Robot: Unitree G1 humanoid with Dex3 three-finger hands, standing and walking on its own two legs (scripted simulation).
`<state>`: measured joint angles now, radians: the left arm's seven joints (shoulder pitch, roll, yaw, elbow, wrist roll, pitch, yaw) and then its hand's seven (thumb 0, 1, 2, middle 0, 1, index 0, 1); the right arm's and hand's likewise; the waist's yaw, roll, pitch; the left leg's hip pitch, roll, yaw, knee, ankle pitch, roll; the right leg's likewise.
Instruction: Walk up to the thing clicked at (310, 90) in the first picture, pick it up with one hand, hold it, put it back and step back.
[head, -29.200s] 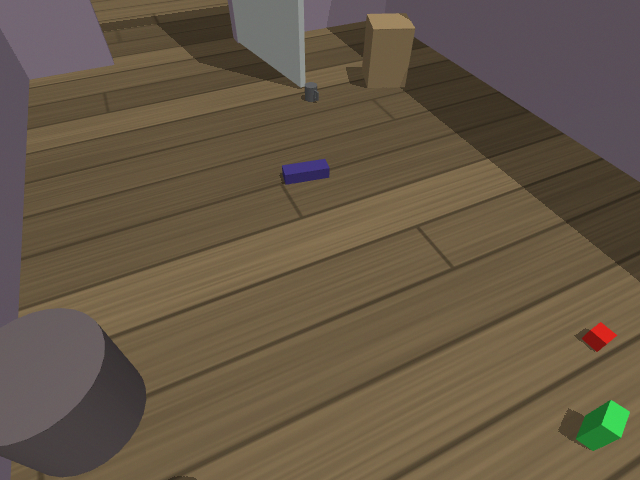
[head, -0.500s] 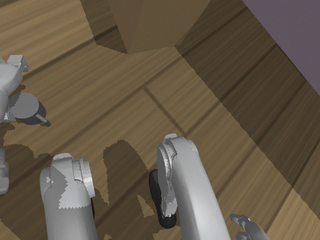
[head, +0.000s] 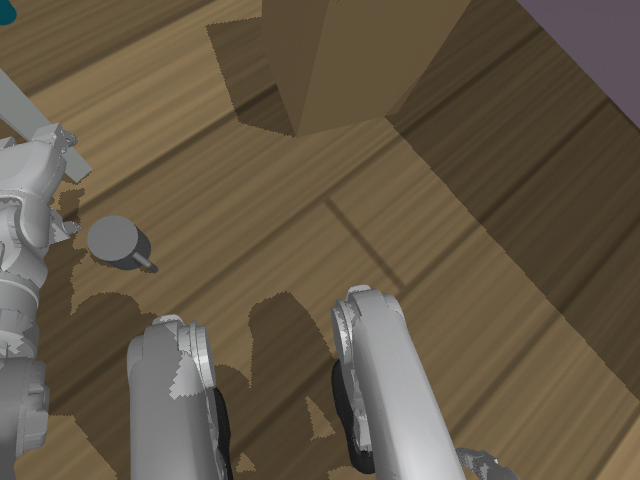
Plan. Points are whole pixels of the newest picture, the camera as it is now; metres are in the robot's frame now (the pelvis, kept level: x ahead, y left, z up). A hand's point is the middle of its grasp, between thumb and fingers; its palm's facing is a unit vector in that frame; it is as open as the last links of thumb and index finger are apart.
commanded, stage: home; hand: left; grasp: from above
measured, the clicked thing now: (129, 250) +0.46 +0.26 -0.34
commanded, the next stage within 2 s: none
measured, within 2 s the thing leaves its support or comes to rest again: neither
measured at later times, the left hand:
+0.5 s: hand out of the picture +0.27 +0.23 +0.09, palm faces -0.10 -0.87 -0.49, open 7.5 cm
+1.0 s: hand out of the picture +0.21 +0.19 +0.28, palm faces +0.20 -0.96 -0.21, open 7.4 cm
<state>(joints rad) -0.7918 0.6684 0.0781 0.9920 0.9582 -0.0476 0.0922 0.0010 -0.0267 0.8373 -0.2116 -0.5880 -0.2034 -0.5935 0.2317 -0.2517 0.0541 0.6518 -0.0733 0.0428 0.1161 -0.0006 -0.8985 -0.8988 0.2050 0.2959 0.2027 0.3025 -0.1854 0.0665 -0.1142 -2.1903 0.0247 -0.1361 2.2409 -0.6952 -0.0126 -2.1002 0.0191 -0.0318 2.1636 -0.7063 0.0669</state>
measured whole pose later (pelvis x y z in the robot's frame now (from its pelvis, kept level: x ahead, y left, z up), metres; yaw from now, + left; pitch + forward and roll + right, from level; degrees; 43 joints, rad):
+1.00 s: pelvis +0.07 -0.01 +0.32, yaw +8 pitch +12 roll -3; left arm 0.50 0.21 0.04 -0.14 -0.07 0.48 0.05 0.01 0.90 0.89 -0.20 -0.30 -0.20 -0.30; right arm 0.31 -0.22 0.03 0.52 0.03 -0.19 -0.19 0.01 -0.90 -0.90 0.20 0.30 0.20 0.30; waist -0.06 0.06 -0.19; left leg -0.78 0.04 -0.07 1.05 -0.49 -0.03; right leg -0.71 -0.01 -0.05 0.99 -0.49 0.02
